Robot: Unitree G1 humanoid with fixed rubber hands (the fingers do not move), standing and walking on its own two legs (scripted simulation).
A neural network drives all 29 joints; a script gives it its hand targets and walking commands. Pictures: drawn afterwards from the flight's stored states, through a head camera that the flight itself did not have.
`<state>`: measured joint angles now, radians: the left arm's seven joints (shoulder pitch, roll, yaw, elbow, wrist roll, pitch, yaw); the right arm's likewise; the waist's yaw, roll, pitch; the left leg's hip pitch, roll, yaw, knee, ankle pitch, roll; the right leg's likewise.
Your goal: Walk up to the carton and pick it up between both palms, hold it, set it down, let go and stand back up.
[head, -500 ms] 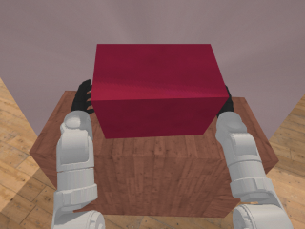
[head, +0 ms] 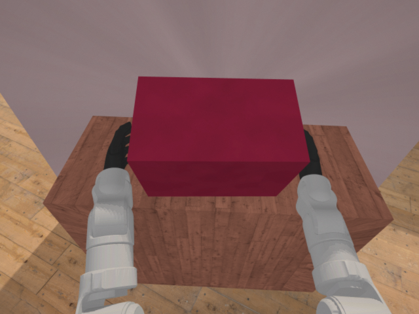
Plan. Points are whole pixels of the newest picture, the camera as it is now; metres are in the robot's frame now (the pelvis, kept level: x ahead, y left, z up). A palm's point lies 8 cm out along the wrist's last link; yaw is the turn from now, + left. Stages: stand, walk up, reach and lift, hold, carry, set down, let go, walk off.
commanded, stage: set down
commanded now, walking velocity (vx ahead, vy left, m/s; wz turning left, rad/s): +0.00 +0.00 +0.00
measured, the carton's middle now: (214, 142) +0.40 +0.01 +0.14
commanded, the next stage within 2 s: none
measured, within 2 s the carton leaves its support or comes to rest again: neither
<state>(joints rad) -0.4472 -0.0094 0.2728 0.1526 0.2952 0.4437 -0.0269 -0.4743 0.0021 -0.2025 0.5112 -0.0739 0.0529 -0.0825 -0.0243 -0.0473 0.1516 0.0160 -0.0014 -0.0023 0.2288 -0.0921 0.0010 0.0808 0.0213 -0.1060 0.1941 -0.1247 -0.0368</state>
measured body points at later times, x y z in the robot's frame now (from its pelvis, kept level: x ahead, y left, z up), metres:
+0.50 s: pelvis +0.05 -0.01 +0.00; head +0.06 +0.02 +0.45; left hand +0.40 +0.18 +0.08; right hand +0.39 -0.18 +0.08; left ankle +0.04 +0.12 -0.75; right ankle +0.01 -0.09 -0.75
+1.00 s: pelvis +0.02 +0.00 +0.00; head +0.02 +0.02 +0.45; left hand +0.41 +0.16 +0.09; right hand +0.39 -0.20 +0.09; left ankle +0.04 +0.12 -0.75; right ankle +0.01 -0.09 -0.75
